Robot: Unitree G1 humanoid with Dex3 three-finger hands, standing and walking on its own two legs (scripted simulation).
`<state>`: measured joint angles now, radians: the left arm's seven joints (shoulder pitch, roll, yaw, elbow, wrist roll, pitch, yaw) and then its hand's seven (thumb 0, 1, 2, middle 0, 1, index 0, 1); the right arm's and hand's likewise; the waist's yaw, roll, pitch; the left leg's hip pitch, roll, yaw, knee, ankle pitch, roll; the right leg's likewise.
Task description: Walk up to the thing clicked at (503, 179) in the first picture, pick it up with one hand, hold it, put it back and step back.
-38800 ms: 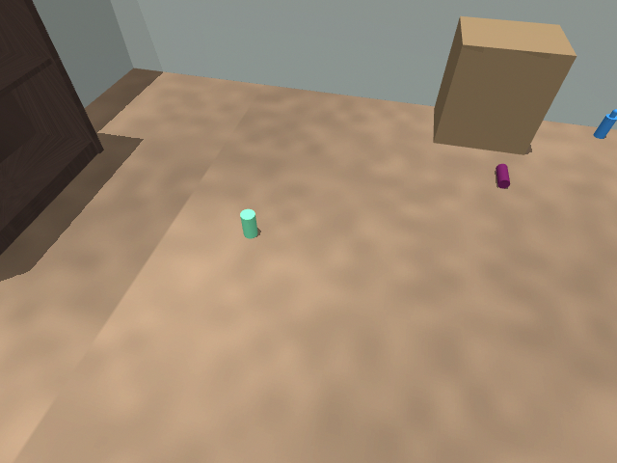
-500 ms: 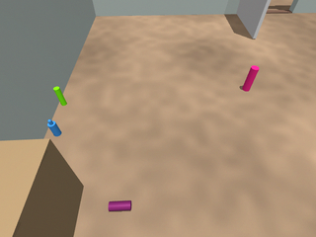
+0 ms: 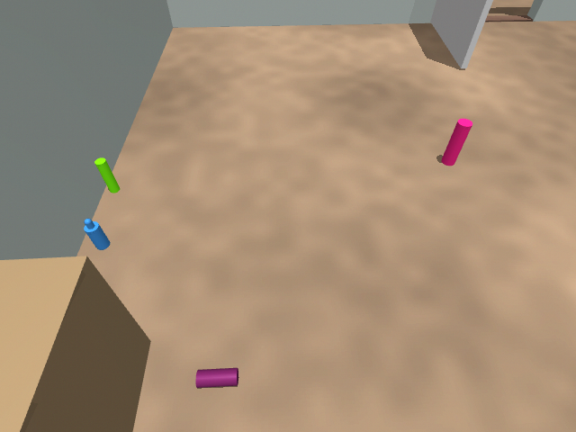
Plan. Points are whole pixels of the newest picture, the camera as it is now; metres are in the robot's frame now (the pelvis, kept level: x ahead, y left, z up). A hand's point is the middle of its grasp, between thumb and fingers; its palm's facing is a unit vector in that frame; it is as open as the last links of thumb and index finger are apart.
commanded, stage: step back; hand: left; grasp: from above
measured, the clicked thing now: (217, 377) +0.43 +0.24 -0.76
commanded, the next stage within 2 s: none
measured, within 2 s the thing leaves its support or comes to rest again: neither
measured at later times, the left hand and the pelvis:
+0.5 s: hand out of the picture +0.05 +0.30 -0.18, palm faces -0.05 -0.93 -0.38, open 7.3 cm; pelvis -0.08 +0.03 -0.02, yaw -2 degrees
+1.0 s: hand out of the picture -0.09 +0.29 -0.16, palm faces +0.01 -0.91 -0.41, open 7.4 cm; pelvis -0.21 +0.02 -0.02, yaw +1 degrees
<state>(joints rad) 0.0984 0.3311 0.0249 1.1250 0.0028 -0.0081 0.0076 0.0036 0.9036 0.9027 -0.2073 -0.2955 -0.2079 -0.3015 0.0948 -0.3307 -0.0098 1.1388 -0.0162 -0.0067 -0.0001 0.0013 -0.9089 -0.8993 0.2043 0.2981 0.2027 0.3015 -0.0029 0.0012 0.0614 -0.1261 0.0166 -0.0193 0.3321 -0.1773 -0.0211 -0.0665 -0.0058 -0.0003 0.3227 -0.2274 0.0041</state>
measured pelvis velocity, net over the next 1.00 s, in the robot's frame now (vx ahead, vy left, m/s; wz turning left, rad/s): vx -0.21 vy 0.02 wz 0.01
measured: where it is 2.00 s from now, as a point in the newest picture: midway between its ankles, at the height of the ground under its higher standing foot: outside the picture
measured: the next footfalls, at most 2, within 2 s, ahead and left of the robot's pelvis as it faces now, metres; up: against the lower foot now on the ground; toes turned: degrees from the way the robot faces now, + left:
right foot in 0.66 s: -0.13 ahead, -0.10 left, +0.00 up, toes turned -2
left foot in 1.02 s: -0.21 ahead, +0.13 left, +0.00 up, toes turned -2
